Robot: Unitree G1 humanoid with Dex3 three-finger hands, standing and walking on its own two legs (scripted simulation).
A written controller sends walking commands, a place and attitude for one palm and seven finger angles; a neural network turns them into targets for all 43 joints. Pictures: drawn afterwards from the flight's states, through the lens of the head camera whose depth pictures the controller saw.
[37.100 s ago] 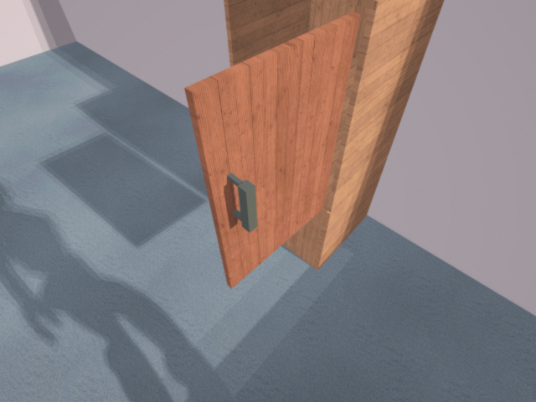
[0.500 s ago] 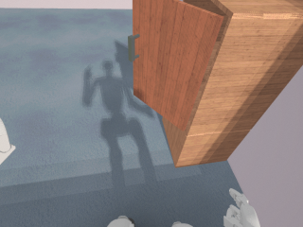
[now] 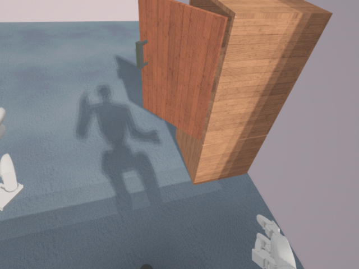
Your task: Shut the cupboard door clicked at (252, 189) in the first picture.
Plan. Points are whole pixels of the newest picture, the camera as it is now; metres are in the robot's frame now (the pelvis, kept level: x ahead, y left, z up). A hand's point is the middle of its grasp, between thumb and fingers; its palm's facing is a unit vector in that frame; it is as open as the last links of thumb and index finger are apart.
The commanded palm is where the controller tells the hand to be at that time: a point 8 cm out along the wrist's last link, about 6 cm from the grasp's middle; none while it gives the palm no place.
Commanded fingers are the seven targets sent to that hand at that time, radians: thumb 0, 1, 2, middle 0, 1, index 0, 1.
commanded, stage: stop stepping back and stand still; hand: left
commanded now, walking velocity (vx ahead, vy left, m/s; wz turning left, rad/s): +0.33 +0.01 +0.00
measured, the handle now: (142, 54) +1.00 +0.20 +0.01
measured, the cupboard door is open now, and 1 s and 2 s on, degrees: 36 36 36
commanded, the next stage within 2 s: let the arm hang, fingers relaxed in 0.66 s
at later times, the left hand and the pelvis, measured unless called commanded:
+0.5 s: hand (6, 227) +0.14 +0.25 +0.17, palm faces +0.33 -0.78 -0.53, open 7.4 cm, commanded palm +0.09 +0.29 +0.18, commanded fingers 0.00 0.90 0.90 -0.20 -0.30 -0.20 -0.30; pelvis -0.07 +0.01 +0.00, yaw -4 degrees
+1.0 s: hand out of the picture +0.07 +0.21 -0.14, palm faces -0.10 -0.97 -0.24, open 7.4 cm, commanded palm none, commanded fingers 0.00 0.90 0.90 -0.20 -0.30 -0.20 -0.30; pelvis -0.05 +0.02 -0.01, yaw -3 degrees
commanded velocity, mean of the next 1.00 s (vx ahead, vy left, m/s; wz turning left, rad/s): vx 0.11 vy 0.00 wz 0.00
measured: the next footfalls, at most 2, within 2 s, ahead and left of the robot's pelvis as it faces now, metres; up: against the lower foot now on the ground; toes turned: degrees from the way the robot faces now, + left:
right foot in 0.04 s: -0.04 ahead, -0.08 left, +0.00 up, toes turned -9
left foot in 0.26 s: +0.01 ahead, +0.14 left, +0.00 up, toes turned +1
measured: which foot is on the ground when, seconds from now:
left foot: down 0.00-0.04, up 0.06-0.24, down 0.26-0.50, up 0.52-0.76, down 0.78-1.00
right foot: up 0.00-0.02, down 0.04-1.00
